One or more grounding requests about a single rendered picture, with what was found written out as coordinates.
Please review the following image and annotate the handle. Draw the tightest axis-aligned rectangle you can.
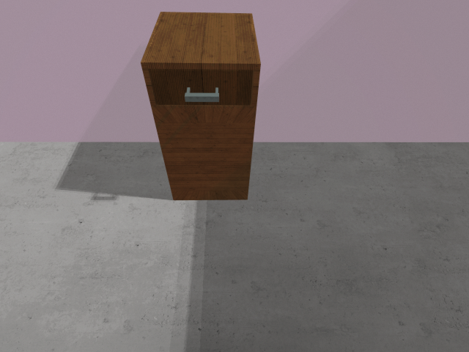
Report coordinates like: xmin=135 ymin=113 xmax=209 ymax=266
xmin=185 ymin=87 xmax=219 ymax=102

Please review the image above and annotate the cabinet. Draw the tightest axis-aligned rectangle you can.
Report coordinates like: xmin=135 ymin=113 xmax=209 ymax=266
xmin=141 ymin=12 xmax=261 ymax=200

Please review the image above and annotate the drawer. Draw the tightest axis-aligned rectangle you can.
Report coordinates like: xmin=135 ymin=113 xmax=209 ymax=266
xmin=150 ymin=69 xmax=253 ymax=106

